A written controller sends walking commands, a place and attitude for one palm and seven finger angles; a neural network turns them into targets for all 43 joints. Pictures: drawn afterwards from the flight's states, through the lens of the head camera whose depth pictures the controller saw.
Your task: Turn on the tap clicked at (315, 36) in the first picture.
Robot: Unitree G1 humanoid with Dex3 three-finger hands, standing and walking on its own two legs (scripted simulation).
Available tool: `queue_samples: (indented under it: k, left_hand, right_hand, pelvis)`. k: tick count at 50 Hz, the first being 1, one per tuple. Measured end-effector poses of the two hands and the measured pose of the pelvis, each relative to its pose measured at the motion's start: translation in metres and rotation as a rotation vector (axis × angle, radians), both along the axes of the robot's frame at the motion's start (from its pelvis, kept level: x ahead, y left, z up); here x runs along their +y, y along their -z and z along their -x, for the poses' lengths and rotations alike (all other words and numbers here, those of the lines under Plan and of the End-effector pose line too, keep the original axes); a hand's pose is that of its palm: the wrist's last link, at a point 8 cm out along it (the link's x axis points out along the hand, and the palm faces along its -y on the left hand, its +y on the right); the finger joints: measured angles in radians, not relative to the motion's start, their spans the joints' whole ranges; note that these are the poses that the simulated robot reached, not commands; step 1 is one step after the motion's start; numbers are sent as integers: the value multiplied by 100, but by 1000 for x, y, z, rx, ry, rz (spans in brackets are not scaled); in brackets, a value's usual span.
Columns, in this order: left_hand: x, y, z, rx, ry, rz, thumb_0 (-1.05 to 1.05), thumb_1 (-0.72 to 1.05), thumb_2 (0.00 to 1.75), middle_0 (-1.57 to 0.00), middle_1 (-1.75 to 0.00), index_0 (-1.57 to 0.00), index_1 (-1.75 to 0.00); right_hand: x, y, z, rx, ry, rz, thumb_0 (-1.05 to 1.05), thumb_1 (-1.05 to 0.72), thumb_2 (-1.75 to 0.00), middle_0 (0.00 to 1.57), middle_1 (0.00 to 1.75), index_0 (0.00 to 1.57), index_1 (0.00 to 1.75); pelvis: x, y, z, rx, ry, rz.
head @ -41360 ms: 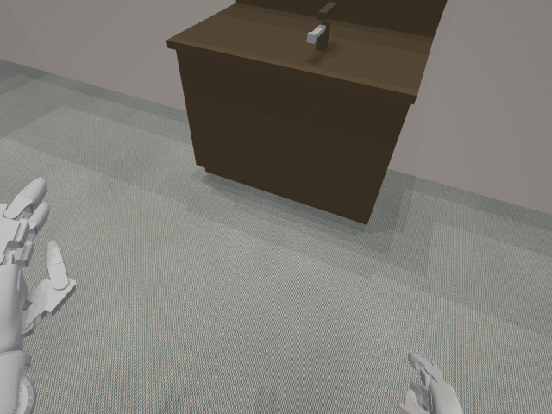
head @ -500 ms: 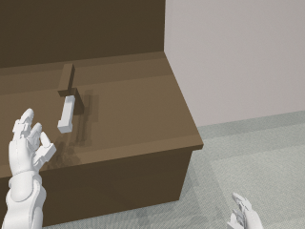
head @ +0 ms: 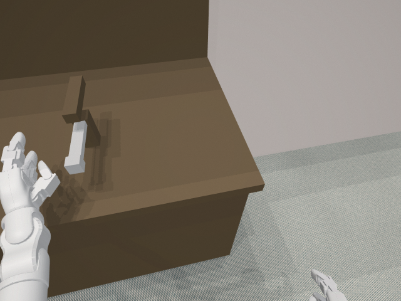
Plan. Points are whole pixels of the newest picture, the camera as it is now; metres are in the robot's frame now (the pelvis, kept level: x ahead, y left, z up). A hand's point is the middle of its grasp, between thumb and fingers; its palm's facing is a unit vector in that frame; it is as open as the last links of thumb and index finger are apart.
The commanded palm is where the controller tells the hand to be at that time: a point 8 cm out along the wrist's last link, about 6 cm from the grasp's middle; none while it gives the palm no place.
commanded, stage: reach beside the lever's end, fingers flat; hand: left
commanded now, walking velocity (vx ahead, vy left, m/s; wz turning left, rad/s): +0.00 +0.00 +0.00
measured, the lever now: (75, 164) +0.35 +0.28 +0.08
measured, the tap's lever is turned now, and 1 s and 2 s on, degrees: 0 0 28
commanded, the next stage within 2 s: push the lever round in 0.44 s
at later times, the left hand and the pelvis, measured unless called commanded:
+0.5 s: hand (55, 180) +0.31 +0.30 +0.08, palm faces +0.51 -0.85 -0.09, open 7.8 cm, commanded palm +0.27 +0.33 +0.08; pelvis +0.00 +0.00 +0.00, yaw +0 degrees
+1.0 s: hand (68, 176) +0.32 +0.28 +0.08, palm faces +0.50 -0.87 -0.07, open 7.8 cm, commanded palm +0.28 +0.31 +0.08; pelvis +0.00 +0.00 +0.00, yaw +0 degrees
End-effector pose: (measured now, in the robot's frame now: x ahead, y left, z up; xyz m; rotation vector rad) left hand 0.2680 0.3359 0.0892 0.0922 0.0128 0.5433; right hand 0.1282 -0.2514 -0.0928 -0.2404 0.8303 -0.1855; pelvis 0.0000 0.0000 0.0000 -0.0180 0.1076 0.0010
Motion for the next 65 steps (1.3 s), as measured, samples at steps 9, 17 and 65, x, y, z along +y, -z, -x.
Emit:
queue_samples:
  k: [9,17,65]
  left_hand:
    - [-3,4,-17,-5,37,1,2,90,90,-15,-15,-15,-15]
    - [-6,7,-10,-11,26,-2,2,90,90,-16,-15,-16,-15]
    - [-35,8,-12,-30,28,9,1,91,91,-15,-15,-15,-15]
  right_hand:
    - [-1,7,12,50,18,2,1,-90,-89,20,30,20,30]
    - [3,6,14,48,32,-18,1,-90,-89,20,30,20,30]
    - [4,8,6,35,-4,-22,1,-90,-89,20,30,20,30]
  pelvis:
    - [4,2,0,20,2,3]
    - [5,2,-3,19,13,2]
    - [1,3,3,8,-5,3]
